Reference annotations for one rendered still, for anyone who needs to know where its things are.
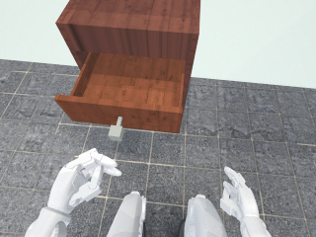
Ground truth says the cabinet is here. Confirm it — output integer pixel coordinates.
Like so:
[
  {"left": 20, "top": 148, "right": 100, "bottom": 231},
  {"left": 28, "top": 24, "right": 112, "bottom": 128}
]
[{"left": 55, "top": 0, "right": 201, "bottom": 134}]

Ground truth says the right robot thigh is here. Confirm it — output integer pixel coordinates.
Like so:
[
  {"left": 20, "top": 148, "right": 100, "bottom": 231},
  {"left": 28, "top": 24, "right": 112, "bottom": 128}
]
[{"left": 187, "top": 197, "right": 228, "bottom": 237}]

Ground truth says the robot right forearm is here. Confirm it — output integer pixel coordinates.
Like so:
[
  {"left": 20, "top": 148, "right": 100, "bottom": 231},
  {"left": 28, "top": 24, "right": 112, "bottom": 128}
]
[{"left": 240, "top": 216, "right": 272, "bottom": 237}]

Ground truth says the left robot hand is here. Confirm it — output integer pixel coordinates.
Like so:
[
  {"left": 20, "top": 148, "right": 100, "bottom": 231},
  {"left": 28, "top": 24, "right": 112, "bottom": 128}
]
[{"left": 47, "top": 148, "right": 122, "bottom": 214}]

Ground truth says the drawer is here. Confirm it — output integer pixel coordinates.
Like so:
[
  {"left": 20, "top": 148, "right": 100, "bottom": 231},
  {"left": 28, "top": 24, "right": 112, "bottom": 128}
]
[{"left": 54, "top": 51, "right": 186, "bottom": 133}]

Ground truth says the right robot hand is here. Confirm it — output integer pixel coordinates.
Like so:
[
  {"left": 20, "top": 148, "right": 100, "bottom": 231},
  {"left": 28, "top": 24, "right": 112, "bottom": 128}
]
[{"left": 220, "top": 166, "right": 260, "bottom": 222}]

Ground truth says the handle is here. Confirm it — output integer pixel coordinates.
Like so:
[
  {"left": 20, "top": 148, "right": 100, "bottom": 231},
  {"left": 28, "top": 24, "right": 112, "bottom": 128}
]
[{"left": 108, "top": 117, "right": 124, "bottom": 141}]

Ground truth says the robot left forearm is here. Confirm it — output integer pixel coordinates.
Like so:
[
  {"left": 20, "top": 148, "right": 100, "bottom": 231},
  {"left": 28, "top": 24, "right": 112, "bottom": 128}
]
[{"left": 25, "top": 206, "right": 72, "bottom": 237}]

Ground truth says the right robot shin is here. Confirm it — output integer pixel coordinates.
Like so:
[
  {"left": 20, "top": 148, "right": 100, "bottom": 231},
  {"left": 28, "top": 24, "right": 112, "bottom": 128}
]
[{"left": 184, "top": 194, "right": 205, "bottom": 237}]

